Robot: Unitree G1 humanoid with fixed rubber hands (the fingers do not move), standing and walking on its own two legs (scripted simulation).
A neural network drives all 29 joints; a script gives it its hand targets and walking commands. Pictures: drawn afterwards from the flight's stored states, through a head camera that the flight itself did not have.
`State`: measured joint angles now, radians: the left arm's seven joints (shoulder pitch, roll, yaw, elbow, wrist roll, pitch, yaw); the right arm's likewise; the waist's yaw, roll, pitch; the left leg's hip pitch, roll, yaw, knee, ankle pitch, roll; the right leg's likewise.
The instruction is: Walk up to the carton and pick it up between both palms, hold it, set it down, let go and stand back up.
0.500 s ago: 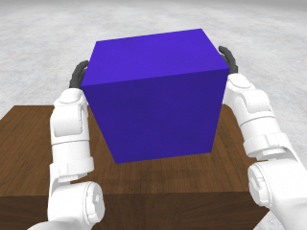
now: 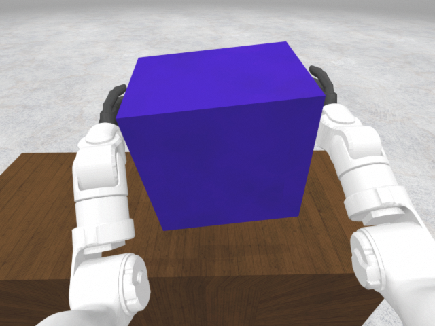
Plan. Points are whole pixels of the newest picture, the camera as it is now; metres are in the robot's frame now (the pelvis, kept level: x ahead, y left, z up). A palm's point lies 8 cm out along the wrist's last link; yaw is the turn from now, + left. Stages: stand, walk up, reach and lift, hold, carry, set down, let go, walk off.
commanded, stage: hold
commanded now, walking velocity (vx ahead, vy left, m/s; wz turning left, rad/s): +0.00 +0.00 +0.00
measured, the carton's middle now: (221, 140) +0.39 +0.00 +0.20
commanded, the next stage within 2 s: none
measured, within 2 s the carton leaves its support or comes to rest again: neither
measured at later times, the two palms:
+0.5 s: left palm (113, 132) +0.35 +0.18 +0.25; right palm (325, 115) +0.36 -0.18 +0.26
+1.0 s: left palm (111, 129) +0.36 +0.19 +0.25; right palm (323, 111) +0.37 -0.17 +0.27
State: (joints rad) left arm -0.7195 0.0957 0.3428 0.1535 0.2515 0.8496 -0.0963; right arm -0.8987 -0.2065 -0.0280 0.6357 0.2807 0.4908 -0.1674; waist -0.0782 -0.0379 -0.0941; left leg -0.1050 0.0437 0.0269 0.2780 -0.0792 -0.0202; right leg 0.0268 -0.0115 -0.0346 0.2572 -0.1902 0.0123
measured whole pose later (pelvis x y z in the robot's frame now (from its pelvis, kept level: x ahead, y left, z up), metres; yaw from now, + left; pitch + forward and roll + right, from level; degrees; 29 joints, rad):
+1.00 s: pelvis +0.00 +0.00 +0.00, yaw +0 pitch -6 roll -1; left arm -0.71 0.10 0.33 0.11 0.26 0.86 -0.10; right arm -0.88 -0.21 -0.03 0.59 0.29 0.51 -0.17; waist -0.09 -0.05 -0.09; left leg -0.11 0.04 0.03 0.29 -0.09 -0.02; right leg 0.04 -0.01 -0.03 0.25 -0.19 0.01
